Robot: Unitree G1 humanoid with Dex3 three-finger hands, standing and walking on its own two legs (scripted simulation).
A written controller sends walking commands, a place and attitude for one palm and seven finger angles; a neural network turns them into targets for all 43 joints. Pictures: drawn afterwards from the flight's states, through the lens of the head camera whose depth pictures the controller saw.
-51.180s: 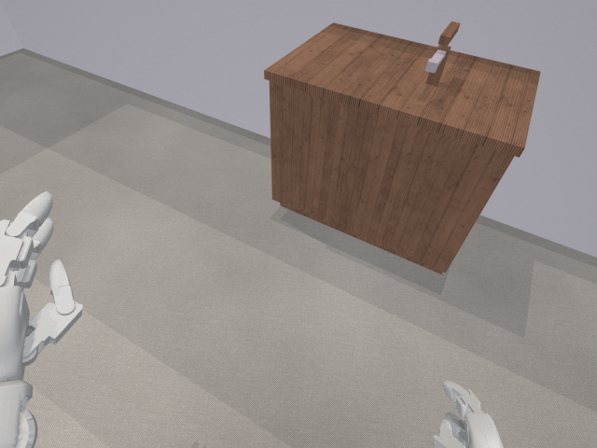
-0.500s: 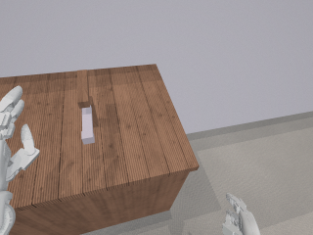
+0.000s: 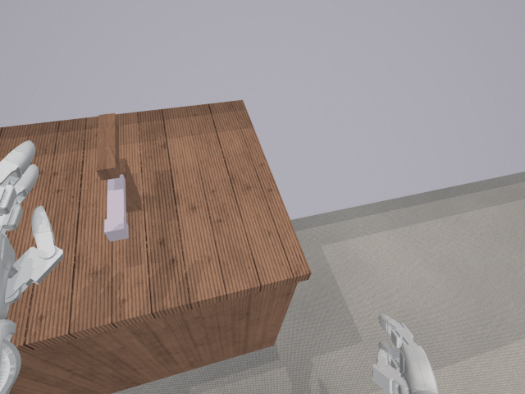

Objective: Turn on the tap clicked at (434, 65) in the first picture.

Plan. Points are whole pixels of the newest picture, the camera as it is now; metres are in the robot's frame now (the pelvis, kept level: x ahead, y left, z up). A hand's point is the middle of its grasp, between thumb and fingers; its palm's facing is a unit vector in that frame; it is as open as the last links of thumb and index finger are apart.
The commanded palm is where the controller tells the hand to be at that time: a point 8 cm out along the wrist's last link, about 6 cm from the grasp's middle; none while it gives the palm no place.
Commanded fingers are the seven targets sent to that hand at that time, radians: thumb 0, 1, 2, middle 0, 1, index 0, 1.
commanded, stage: shuffle to correct the standing spot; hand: left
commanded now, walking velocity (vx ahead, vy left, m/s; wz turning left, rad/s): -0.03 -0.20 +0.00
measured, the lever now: (116, 228) +0.33 +0.26 +0.03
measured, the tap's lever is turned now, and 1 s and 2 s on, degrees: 0 0 0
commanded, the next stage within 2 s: none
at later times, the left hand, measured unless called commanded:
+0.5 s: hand (110, 258) +0.23 +0.19 +0.15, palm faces +0.30 -0.86 -0.41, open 7.4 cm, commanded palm +0.17 +0.23 +0.17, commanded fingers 0.00 0.90 0.90 -0.20 -0.30 -0.20 -0.30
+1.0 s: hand (99, 261) +0.22 +0.20 +0.16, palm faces +0.32 -0.86 -0.39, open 7.4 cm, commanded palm +0.16 +0.24 +0.17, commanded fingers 0.00 0.90 0.90 -0.20 -0.30 -0.20 -0.30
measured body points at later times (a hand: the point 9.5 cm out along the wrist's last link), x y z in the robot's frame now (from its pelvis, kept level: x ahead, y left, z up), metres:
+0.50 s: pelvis +0.01 -0.05 -0.01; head +0.04 -0.03 +0.44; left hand +0.21 +0.24 +0.17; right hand +0.17 -0.30 -0.09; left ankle +0.02 +0.10 -0.74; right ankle +0.01 -0.11 -0.74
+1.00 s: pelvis +0.00 -0.04 -0.01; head +0.04 -0.02 +0.44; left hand +0.20 +0.25 +0.18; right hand +0.17 -0.27 -0.09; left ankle +0.02 +0.10 -0.74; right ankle +0.01 -0.11 -0.74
